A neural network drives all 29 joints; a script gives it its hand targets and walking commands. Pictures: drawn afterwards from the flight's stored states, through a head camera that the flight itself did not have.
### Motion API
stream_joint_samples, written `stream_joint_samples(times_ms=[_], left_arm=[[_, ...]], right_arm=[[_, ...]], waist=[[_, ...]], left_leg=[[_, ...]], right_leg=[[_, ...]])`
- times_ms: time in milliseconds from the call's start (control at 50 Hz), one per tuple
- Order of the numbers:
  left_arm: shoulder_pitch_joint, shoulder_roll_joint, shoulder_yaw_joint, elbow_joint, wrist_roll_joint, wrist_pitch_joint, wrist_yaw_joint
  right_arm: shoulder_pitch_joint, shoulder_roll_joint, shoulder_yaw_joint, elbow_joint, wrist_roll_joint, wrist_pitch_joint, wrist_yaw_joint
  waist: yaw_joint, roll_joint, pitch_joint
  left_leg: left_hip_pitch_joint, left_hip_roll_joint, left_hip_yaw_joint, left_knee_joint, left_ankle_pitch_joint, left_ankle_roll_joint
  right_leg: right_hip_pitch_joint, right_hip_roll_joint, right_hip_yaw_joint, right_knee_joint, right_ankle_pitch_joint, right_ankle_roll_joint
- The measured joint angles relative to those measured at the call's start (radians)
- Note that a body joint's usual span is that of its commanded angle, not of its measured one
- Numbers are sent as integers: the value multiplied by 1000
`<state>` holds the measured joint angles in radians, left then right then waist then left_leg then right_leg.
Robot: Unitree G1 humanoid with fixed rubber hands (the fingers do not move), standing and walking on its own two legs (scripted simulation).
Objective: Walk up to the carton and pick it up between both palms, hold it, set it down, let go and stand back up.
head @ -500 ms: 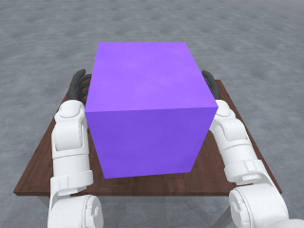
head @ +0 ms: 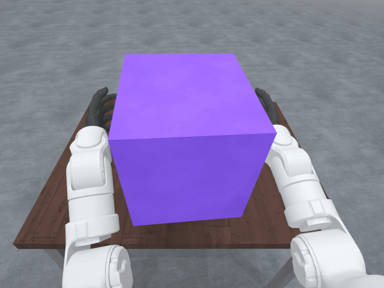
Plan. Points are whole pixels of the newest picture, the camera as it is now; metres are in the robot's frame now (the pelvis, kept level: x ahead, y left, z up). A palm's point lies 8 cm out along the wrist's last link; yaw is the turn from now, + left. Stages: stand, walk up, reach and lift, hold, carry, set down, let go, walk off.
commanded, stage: set down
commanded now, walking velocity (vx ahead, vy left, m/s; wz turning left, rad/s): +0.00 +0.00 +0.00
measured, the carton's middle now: (184, 137) +0.40 +0.00 +0.14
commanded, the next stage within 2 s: none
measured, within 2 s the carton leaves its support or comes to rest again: neither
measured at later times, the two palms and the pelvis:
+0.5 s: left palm (101, 128) +0.39 +0.18 +0.17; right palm (260, 141) +0.36 -0.16 +0.15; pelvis +0.01 +0.01 +0.00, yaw +1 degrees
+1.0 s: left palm (110, 131) +0.41 +0.16 +0.15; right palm (262, 145) +0.36 -0.17 +0.13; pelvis +0.02 +0.02 +0.00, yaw +0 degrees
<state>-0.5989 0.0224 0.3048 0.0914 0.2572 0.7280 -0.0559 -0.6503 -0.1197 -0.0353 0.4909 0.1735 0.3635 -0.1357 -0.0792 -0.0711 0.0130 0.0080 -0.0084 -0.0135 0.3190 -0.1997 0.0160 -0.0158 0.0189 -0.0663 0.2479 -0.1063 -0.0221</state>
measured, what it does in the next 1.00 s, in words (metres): stands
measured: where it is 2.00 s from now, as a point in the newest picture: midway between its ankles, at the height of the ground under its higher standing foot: outside the picture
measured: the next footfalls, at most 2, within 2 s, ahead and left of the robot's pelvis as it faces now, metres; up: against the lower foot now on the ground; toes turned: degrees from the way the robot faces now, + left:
none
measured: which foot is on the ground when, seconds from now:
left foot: down 0.00-1.00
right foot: down 0.00-1.00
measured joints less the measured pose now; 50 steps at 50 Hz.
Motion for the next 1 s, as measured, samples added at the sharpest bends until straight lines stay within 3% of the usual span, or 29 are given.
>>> stream_joint_samples(times_ms=[140, 340, 500, 680, 860, 1000], left_arm=[[-37, 14, 11, 47, -8, -25, -27], [-63, 5, 35, 139, 35, -197, -81], [-12, -7, 2, 175, 35, -268, -71], [17, 22, -88, 179, -43, -340, 4], [-10, 1, -40, 236, 8, -316, -44], [4, 22, -58, 257, -14, -350, -40]], right_arm=[[0, 27, -37, -6, -46, -5, -1], [39, 72, -97, 17, -136, -156, -1], [117, 76, -90, 53, -144, -258, -8], [152, 56, -83, 18, -122, -330, -20], [137, 50, -77, 65, -118, -304, -22], [155, 70, -86, 60, -126, -327, -32]], waist=[[-3, 1, -1], [-8, 8, 25], [-1, -1, 69], [-17, -4, 52], [-26, -16, 53], [-23, -10, 59]], left_leg=[[1, -6, -10, 6, -3, 2], [48, -15, -7, -6, -12, 14], [50, -16, -1, 5, -25, 19], [-7, -12, -1, 24, -35, 20], [38, -11, 14, 5, -41, 24], [13, -12, 12, 19, -40, 24]], right_leg=[[2, -6, -10, 12, -11, 4], [49, -16, -10, 3, -22, 15], [58, -18, -9, -3, -24, 21], [18, -15, -14, -17, -18, 24], [51, -14, -2, -21, -26, 28], [33, -16, -8, -18, -21, 29]])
